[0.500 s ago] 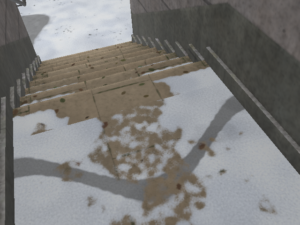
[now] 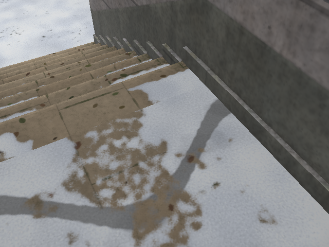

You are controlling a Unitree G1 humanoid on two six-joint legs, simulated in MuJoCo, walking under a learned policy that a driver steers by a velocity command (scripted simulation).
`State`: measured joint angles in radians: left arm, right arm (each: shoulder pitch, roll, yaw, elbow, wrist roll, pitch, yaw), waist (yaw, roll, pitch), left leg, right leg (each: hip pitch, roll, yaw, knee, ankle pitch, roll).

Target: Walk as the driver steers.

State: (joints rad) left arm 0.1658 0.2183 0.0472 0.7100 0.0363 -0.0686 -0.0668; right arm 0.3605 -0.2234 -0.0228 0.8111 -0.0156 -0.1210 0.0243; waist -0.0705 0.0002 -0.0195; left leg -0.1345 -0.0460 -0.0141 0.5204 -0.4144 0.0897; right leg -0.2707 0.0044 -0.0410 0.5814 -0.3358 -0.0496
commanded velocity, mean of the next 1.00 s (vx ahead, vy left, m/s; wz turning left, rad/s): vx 0.46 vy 0.00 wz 0.02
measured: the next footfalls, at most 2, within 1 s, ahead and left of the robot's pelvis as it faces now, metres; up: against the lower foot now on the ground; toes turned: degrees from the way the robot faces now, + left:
left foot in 0.48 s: +0.41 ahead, +0.18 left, -0.15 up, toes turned +0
right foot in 0.92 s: +0.65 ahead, -0.07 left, -0.15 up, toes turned +0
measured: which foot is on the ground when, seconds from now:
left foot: down 0.00-0.06, up 0.08-0.46, down 0.48-0.94, up 0.96-1.00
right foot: down 0.00-0.50, up 0.52-0.90, down 0.92-1.00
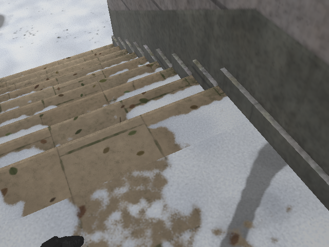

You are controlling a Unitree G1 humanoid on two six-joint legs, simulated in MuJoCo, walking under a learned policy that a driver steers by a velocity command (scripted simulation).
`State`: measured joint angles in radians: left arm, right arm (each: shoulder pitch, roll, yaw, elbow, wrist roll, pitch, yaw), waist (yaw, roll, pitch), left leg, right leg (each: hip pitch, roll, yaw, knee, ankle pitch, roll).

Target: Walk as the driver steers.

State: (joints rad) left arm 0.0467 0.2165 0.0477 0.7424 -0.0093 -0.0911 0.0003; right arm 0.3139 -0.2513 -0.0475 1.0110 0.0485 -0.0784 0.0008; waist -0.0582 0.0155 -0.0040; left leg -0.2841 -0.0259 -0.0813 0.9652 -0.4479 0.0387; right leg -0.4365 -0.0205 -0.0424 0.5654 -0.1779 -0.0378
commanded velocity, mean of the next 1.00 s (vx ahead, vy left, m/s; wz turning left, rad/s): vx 0.49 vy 0.00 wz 0.52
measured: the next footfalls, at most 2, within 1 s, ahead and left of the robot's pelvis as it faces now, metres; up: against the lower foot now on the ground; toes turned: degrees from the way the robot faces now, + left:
left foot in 0.46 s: +0.40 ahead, +0.16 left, +0.00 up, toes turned +17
right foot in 0.94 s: +0.76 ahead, +0.10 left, +0.00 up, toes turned +30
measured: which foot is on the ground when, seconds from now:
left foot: up 0.00-0.44, down 0.46-0.96, up 0.98-1.00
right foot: down 0.00-0.48, up 0.50-0.92, down 0.94-1.00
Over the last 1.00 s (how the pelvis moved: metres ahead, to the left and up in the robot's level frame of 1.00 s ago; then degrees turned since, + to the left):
0.53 0.03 -0.15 2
